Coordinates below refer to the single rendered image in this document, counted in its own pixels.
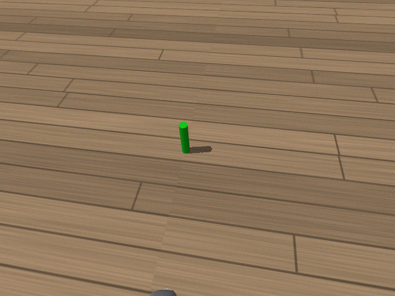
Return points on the can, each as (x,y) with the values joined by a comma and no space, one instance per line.
(183,127)

